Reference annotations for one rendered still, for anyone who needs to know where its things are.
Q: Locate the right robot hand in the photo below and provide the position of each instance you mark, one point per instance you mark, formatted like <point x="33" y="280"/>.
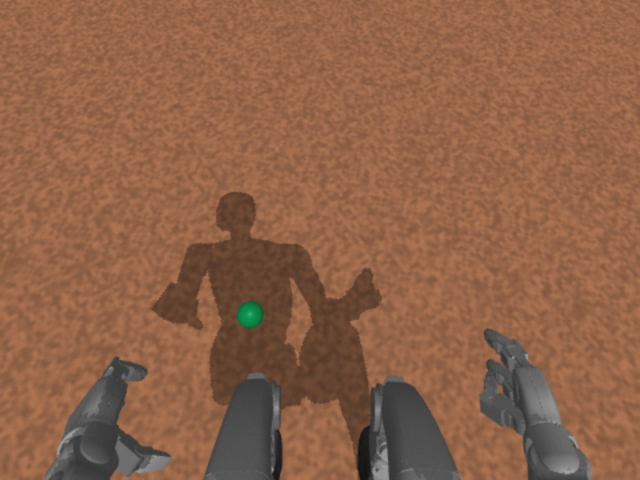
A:
<point x="528" y="398"/>

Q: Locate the left robot hand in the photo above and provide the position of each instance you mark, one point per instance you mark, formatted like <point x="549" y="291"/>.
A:
<point x="103" y="403"/>

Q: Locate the right robot arm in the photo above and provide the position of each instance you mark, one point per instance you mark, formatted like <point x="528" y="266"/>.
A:
<point x="552" y="454"/>

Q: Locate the left robot arm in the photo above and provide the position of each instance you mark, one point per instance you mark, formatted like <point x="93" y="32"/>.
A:
<point x="86" y="452"/>

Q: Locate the ball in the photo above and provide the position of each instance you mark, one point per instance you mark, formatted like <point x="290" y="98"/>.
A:
<point x="250" y="314"/>

